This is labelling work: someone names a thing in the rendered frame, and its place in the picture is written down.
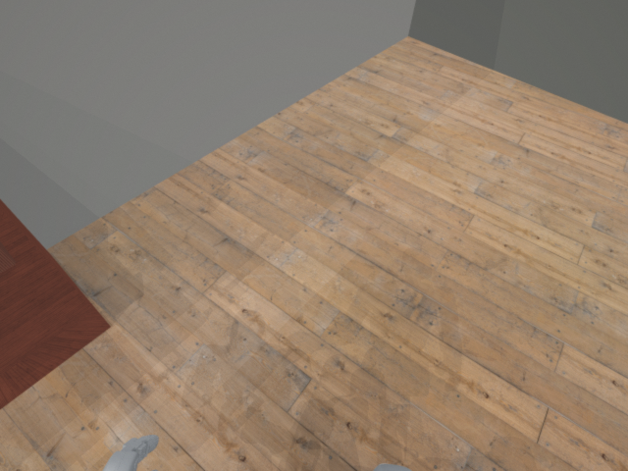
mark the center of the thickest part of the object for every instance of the robot left hand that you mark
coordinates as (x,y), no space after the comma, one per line
(132,453)

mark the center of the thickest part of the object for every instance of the cabinet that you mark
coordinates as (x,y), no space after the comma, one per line
(44,317)

